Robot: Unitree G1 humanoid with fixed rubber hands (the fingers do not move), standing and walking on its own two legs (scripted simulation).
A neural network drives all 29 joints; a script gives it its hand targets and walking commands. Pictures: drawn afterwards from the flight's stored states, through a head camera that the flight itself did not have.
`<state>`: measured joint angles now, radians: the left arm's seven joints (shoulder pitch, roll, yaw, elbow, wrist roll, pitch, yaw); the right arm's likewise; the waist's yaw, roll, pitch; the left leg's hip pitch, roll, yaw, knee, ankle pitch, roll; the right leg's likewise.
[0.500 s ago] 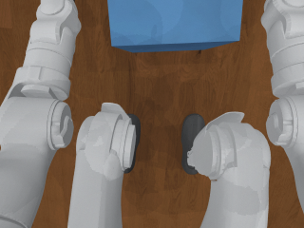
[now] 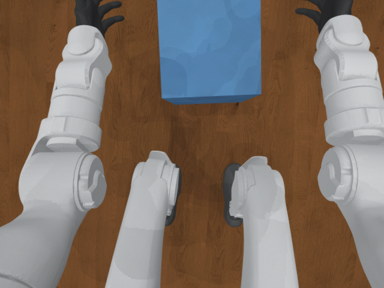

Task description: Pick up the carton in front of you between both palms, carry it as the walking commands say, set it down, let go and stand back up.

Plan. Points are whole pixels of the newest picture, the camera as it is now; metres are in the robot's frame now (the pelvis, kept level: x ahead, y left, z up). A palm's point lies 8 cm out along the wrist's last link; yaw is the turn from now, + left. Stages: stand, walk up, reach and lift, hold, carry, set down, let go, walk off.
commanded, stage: set down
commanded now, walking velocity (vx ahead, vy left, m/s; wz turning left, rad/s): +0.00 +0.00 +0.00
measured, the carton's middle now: (208, 61) +0.53 +0.00 -0.34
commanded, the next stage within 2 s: let go in 0.48 s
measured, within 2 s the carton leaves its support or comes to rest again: neither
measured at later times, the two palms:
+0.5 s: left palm out of the picture +0.52 +0.20 +0.05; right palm out of the picture +0.54 -0.20 +0.05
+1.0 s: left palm out of the picture +0.41 +0.23 +0.16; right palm out of the picture +0.42 -0.22 +0.16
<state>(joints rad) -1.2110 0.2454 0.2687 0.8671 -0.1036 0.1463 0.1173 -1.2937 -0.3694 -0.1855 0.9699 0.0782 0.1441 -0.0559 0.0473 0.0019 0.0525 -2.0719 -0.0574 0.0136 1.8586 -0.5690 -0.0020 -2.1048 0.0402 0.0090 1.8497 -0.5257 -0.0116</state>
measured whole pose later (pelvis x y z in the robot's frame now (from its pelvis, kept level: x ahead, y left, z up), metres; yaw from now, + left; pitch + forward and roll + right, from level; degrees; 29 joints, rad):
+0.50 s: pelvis +0.02 +0.00 +0.14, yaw +0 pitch +46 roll +1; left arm -1.06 0.23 0.31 0.81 -0.04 0.15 0.05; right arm -1.14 -0.32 -0.26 0.90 0.01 0.16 0.00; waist 0.04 -0.01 -0.07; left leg -1.68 -0.06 -0.02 1.28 -0.41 -0.01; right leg -1.70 0.05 0.03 1.28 -0.37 -0.01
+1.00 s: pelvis +0.09 +0.00 +0.26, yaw -1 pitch +31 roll +0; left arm -0.37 0.20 0.17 0.64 0.02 0.04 -0.06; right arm -0.40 -0.20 -0.18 0.65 -0.06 0.05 0.01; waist 0.03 0.01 -0.10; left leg -0.99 -0.05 -0.04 0.76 -0.31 0.01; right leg -1.01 0.04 0.04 0.75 -0.28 -0.01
